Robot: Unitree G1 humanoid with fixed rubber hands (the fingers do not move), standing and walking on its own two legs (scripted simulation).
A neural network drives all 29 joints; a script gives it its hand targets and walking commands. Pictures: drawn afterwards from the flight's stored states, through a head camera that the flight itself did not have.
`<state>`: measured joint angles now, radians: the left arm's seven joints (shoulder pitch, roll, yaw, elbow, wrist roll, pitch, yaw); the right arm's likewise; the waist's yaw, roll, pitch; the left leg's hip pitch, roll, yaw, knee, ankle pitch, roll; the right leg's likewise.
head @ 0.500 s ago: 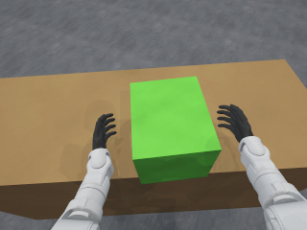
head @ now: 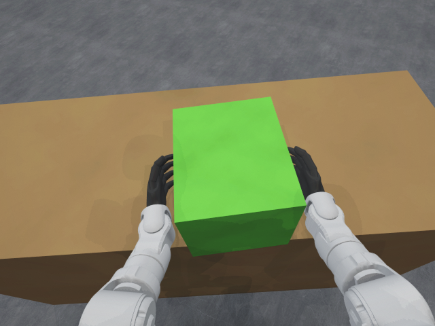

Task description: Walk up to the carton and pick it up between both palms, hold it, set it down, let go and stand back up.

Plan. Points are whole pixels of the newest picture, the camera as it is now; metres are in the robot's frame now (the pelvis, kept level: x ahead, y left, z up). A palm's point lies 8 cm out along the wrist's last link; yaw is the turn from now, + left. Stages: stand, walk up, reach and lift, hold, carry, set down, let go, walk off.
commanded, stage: reach and lift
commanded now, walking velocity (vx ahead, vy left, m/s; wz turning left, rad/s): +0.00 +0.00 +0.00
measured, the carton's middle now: (231, 177) +0.40 +0.01 +0.01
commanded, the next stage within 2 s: none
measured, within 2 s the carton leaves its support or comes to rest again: leaves its support in 1.40 s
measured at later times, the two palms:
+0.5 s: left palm (158, 194) +0.37 +0.15 +0.01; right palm (309, 179) +0.39 -0.15 +0.01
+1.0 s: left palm (158, 196) +0.37 +0.15 +0.01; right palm (305, 181) +0.39 -0.14 +0.01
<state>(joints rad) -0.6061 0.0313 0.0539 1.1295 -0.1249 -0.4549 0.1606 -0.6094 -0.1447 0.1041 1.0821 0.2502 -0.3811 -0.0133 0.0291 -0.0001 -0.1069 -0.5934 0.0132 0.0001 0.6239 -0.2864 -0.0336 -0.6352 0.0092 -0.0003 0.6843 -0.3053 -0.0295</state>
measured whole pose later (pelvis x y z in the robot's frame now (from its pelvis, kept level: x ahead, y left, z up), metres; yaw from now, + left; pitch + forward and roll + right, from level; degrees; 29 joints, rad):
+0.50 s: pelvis +0.00 +0.01 +0.00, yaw +0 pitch +15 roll +1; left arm -0.62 0.00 0.11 1.12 -0.05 -0.44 0.21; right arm -0.65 -0.13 0.03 1.12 0.21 -0.35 -0.05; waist 0.03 0.00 -0.12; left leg -0.60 0.01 0.00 0.64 -0.30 -0.03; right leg -0.64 0.01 0.00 0.68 -0.31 -0.03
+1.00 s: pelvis +0.00 +0.01 +0.00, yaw -1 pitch +16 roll +0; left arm -0.62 -0.04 0.15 1.11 0.02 -0.45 0.25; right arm -0.65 -0.11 -0.03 1.12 0.10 -0.38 -0.09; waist 0.03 0.00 -0.12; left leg -0.62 0.02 0.00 0.64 -0.29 -0.03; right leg -0.64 0.02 0.00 0.64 -0.28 -0.02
